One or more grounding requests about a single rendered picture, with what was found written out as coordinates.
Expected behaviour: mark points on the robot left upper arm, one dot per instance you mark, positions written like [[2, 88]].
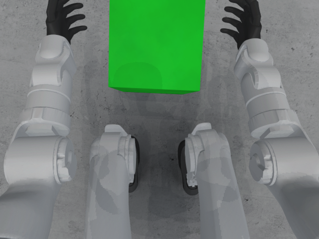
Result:
[[36, 167]]

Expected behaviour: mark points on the robot shin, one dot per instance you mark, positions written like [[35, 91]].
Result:
[[95, 143], [191, 178]]

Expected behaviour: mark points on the right robot shin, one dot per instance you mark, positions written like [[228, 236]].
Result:
[[191, 178]]

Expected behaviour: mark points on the left robot hand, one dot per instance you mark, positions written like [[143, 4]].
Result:
[[56, 21]]

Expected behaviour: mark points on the robot left forearm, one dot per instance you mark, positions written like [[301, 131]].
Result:
[[50, 90]]

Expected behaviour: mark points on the robot right forearm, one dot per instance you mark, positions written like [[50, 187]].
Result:
[[265, 98]]

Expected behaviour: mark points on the carton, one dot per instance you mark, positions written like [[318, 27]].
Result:
[[155, 46]]

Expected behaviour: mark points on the right robot hand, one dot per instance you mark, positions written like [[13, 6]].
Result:
[[249, 27]]

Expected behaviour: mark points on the left robot shin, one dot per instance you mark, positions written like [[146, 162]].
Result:
[[95, 143]]

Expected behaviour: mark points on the robot right upper arm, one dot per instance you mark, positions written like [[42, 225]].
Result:
[[289, 167]]

